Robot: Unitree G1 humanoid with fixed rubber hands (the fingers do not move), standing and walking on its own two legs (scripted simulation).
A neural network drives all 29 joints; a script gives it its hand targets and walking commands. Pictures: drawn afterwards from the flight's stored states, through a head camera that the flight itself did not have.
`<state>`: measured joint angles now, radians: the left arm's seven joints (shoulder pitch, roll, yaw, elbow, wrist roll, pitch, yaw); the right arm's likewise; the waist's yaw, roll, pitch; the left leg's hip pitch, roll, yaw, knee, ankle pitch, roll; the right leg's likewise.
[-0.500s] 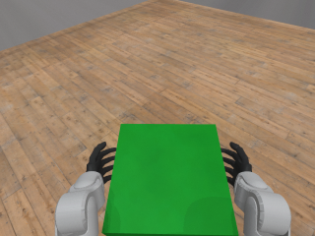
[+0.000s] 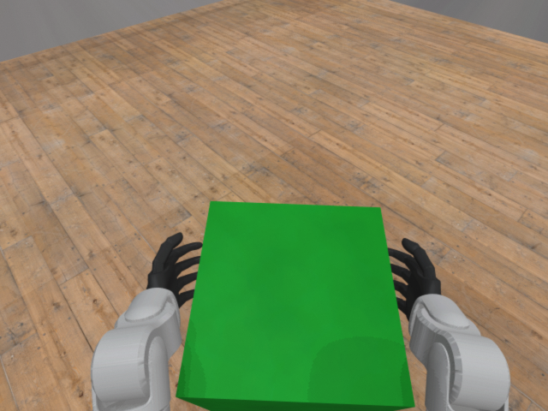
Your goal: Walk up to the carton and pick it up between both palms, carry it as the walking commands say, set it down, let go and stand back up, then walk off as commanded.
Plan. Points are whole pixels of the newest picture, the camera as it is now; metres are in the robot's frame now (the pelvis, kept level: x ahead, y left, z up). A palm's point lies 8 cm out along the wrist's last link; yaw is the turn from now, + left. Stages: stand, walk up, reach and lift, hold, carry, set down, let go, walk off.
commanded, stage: carry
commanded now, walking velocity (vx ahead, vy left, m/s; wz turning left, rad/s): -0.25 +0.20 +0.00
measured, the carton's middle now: (289, 316) +0.25 +0.01 +0.02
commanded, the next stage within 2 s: none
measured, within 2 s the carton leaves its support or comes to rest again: neither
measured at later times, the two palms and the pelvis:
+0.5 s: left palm out of the picture +0.04 +0.33 +0.08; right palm out of the picture +0.06 +0.01 +0.10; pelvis -0.18 +0.15 +0.01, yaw +1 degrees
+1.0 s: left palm out of the picture -0.11 +0.43 +0.11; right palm out of the picture -0.12 +0.11 +0.10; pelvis -0.36 +0.29 +0.01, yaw -1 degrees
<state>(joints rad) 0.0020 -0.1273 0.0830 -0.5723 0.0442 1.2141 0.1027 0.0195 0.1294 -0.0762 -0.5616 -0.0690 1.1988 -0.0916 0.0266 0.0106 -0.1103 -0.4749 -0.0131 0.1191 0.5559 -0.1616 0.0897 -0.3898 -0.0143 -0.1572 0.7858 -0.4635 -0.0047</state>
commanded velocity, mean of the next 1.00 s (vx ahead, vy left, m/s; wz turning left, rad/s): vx -0.25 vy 0.20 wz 0.00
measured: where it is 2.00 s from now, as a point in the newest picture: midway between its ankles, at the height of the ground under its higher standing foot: outside the picture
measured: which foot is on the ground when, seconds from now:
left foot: down 0.00-0.04, up 0.06-0.36, down 0.38-0.72, up 0.74-1.00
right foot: up 0.00-0.02, down 0.04-0.38, up 0.40-0.68, down 0.70-1.00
